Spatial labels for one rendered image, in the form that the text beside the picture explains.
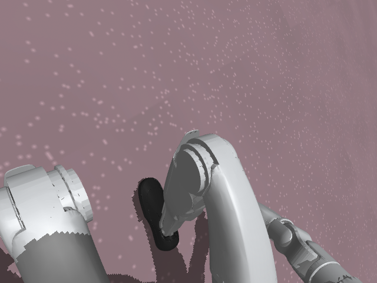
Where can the right robot foot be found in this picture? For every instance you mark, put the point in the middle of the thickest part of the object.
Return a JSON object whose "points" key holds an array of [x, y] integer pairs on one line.
{"points": [[150, 193]]}

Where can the right robot hand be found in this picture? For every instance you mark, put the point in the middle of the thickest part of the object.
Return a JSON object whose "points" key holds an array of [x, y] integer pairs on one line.
{"points": [[268, 215]]}

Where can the right robot arm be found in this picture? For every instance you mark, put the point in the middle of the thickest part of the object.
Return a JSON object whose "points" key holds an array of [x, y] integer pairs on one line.
{"points": [[309, 260]]}

